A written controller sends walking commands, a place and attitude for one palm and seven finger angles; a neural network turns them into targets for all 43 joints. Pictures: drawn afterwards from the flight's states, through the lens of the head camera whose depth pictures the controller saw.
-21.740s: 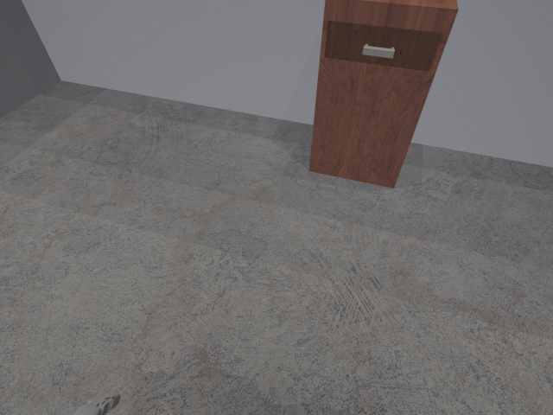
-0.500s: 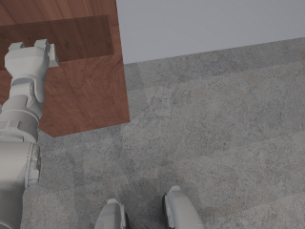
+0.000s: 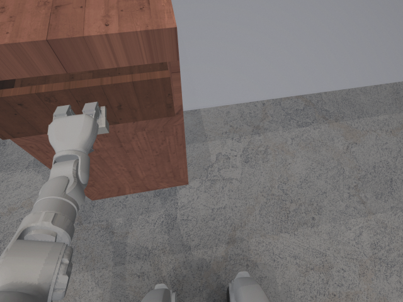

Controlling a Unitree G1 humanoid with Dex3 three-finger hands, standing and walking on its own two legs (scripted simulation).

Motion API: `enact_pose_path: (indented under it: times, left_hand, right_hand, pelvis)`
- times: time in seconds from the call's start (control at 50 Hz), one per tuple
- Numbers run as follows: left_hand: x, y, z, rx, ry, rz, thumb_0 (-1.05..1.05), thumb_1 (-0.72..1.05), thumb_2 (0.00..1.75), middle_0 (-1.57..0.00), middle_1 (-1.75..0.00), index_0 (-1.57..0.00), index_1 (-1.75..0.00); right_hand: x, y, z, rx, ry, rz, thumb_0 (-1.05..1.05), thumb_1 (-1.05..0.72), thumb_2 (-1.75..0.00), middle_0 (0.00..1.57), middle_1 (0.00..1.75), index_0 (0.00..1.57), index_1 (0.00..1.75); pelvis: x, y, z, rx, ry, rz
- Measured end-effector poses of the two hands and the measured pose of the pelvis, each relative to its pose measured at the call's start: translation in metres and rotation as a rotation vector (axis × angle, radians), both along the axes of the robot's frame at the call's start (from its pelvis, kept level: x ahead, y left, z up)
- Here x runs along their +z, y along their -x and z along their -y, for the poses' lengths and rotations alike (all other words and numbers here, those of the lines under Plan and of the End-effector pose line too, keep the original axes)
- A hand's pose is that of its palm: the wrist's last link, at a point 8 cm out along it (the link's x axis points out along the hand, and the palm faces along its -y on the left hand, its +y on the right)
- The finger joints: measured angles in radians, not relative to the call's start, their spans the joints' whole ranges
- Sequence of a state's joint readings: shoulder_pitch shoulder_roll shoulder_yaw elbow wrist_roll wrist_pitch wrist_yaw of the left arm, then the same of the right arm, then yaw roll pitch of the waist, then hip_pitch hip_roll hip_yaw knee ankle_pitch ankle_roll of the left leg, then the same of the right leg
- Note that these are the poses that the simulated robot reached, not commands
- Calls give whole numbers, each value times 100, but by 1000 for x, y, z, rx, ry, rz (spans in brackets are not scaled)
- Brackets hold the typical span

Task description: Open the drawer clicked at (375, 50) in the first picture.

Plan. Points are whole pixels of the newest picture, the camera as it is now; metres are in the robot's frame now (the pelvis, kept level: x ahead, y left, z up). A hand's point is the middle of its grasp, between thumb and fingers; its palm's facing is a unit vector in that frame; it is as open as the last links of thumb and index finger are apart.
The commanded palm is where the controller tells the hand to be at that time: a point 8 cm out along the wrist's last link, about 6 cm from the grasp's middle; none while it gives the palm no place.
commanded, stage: pull the drawer open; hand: left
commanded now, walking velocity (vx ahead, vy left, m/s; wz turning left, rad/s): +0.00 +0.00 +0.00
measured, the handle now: (79, 121) +0.49 +0.26 +0.00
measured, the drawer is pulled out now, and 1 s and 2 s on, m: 0.04 0.17 0.29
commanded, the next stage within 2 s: none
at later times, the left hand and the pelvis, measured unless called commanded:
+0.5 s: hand (85, 170) +0.39 +0.23 -0.03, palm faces -0.03 -0.04 -1.00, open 5.8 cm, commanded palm +0.34 +0.23 +0.03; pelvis +0.00 -0.01 +0.01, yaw +0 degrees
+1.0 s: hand (84, 201) +0.32 +0.22 -0.03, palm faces -0.01 -0.04 -1.00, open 5.8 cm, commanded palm +0.28 +0.23 +0.03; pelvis -0.02 -0.01 +0.01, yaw +0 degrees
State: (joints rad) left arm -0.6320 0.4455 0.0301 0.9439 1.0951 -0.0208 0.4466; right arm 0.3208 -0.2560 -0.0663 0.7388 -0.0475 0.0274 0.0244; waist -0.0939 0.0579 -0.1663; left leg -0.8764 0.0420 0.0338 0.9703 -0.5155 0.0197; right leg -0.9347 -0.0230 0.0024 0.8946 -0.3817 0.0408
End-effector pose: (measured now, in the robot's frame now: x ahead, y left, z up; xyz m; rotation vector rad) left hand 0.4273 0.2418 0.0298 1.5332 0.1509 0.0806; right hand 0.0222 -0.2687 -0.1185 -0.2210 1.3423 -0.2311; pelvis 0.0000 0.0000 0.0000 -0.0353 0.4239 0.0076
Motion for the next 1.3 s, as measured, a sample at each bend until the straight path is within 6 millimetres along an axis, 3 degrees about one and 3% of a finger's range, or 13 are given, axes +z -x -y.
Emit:
enact_pose_path:
  times: [0.14,0.28,0.72,1.0,1.3]
  left_hand:
    - [0,17,2,0,1,5,1,70,79,-31,-135,-36,-134]
    - [-1,34,5,1,1,11,1,70,80,-31,-135,-37,-134]
    - [-1,94,14,12,3,19,1,70,79,-30,-135,-38,-134]
    - [-1,128,19,19,1,32,1,70,80,-31,-135,-39,-135]
    - [-1,162,25,39,-2,36,1,70,78,-31,-135,-40,-135]
  right_hand:
    - [4,-34,0,22,-5,73,0,-90,-90,20,30,20,30]
    - [7,-53,0,41,-8,112,0,-90,-90,20,30,20,30]
    - [13,-54,1,38,-11,188,0,-90,-90,20,30,20,30]
    - [17,-70,1,77,-12,284,1,-90,-90,20,30,20,30]
    - [22,-88,1,106,-26,354,1,-90,-90,20,30,20,30]
  pelvis:
    - [5,-6,0,-2,-4,18]
    - [9,-7,2,0,-7,38]
    - [15,4,7,-7,-17,106]
    - [13,18,13,-3,-28,146]
    - [15,19,18,-1,-34,172]
